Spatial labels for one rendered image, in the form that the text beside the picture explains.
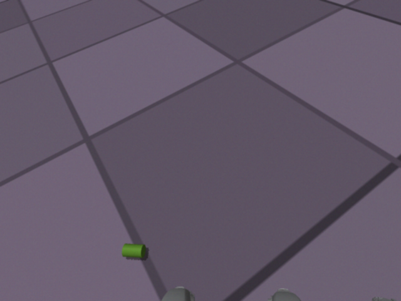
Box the can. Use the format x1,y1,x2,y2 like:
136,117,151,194
122,244,146,258

